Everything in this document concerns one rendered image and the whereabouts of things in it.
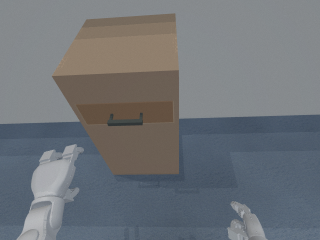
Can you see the left robot forearm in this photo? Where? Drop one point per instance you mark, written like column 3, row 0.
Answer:
column 44, row 219

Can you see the handle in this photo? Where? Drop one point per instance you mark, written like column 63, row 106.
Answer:
column 125, row 122

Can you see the cabinet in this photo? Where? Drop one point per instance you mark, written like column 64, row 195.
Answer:
column 122, row 60

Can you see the drawer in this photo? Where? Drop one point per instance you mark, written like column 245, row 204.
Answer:
column 153, row 111

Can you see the left robot hand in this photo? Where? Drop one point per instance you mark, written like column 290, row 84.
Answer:
column 53, row 177

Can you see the right robot hand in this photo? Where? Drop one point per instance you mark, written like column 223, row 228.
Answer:
column 250, row 226

